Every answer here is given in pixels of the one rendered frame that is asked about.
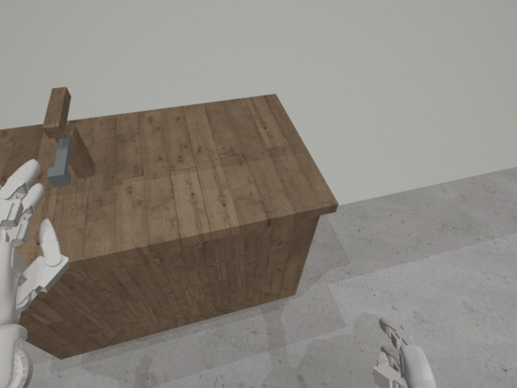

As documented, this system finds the counter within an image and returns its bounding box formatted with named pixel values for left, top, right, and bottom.
left=0, top=87, right=338, bottom=360

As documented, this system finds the tap lever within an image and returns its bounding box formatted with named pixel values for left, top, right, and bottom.
left=47, top=137, right=72, bottom=188

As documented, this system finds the robot left hand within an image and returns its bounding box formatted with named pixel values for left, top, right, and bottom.
left=0, top=159, right=69, bottom=326

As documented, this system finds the robot right hand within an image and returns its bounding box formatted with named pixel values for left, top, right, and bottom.
left=373, top=318, right=437, bottom=388

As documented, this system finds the left robot forearm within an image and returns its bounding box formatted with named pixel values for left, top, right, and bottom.
left=0, top=324, right=33, bottom=388

